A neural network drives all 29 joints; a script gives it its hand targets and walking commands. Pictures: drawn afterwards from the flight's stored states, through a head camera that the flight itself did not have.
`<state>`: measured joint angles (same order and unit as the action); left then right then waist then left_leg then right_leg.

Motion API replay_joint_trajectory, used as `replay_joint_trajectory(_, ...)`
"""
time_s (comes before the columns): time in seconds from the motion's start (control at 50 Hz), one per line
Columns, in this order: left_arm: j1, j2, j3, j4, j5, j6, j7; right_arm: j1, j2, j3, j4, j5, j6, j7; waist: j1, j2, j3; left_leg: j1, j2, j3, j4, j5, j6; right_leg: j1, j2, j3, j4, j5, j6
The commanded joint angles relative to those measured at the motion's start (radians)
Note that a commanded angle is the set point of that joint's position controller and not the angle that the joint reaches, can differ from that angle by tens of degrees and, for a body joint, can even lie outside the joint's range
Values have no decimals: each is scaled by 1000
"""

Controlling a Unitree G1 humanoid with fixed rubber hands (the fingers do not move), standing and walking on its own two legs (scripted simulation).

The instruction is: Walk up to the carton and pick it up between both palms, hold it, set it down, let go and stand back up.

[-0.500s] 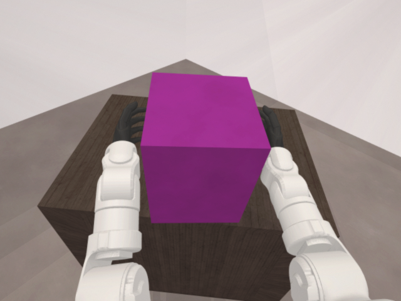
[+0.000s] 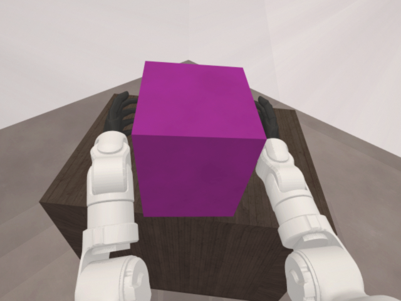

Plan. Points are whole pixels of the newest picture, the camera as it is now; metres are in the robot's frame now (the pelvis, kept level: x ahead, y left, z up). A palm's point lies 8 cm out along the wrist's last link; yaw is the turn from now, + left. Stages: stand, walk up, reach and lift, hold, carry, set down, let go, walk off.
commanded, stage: reach and lift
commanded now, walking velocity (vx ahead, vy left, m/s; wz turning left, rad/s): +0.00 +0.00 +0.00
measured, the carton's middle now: (192, 143) +0.40 -0.01 +0.13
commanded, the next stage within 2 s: hold in 0.70 s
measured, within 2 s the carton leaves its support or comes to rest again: neither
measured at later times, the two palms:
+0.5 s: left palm (112, 130) +0.38 +0.14 +0.19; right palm (264, 132) +0.37 -0.15 +0.18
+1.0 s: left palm (103, 129) +0.36 +0.15 +0.21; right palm (266, 126) +0.36 -0.14 +0.20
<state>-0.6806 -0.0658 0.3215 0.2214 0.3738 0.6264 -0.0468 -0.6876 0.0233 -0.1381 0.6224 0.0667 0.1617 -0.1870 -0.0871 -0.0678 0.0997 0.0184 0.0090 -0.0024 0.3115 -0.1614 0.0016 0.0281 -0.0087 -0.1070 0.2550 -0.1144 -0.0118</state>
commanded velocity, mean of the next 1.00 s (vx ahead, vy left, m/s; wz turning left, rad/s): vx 0.00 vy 0.00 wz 0.00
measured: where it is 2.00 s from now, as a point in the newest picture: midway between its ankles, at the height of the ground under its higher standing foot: outside the picture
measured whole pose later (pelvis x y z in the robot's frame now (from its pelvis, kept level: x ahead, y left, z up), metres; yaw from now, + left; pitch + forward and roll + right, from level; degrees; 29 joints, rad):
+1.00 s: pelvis +0.00 +0.00 +0.00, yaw +0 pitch -12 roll -1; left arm -0.67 -0.07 0.34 0.08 0.39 0.75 -0.07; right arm -0.71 0.00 -0.06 0.54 0.15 0.26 -0.22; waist -0.09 -0.06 0.10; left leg 0.06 0.02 -0.01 0.32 -0.17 0.00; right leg 0.08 0.00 -0.11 0.25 -0.12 -0.02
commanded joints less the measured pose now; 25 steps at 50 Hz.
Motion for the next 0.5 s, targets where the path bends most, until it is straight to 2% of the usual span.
replay_joint_trajectory(0.0,-488,-484,-390,-31,-93,-11,-127,-681,468,344,-233,38,-74,95,-13,52,-347,-6,-35,47,-49,83,-2,158,32,-21,-4,116,49)
replay_joint_trajectory(0.04,-486,-478,-397,-42,-93,-9,-129,-684,465,354,-243,45,-76,92,-20,46,-372,18,-39,49,-38,122,-9,164,37,-29,1,145,55)
replay_joint_trajectory(0.1,-461,-490,-412,-43,-93,0,-132,-683,455,374,-266,63,-77,85,-27,71,-369,30,-38,46,-21,170,-20,181,40,-29,4,185,49)
replay_joint_trajectory(0.14,-462,-492,-422,-87,-97,-1,-128,-679,463,398,-290,80,-76,84,-16,71,-390,46,-37,40,-9,218,-22,182,44,-27,11,218,48)
replay_joint_trajectory(0.2,-461,-490,-451,-121,-116,-2,-123,-667,470,426,-318,90,-70,77,-32,64,-416,64,-39,36,5,262,-26,191,47,-27,19,264,48)
replay_joint_trajectory(0.24,-470,-495,-464,-132,-117,-3,-119,-656,462,428,-311,97,-62,77,-29,80,-405,61,-37,28,7,261,-33,177,48,-28,16,233,48)
replay_joint_trajectory(0.32,-462,-502,-456,-117,-114,10,-113,-669,453,419,-323,94,-57,83,-17,65,-370,57,-30,32,-6,231,-27,143,52,-29,5,169,41)
replay_joint_trajectory(0.38,-469,-505,-466,-140,-114,14,-108,-677,459,431,-323,111,-55,87,-15,85,-394,80,-29,27,5,268,-33,129,54,-29,8,185,39)
replay_joint_trajectory(0.4,-492,-505,-484,-146,-124,13,-105,-685,459,431,-319,113,-57,87,-28,100,-408,85,-28,24,11,292,-35,136,55,-28,10,190,33)
replay_joint_trajectory(0.48,-477,-512,-477,-139,-123,24,-102,-676,456,438,-317,122,-41,79,-25,80,-396,96,-29,28,21,306,-37,144,57,-25,8,223,38)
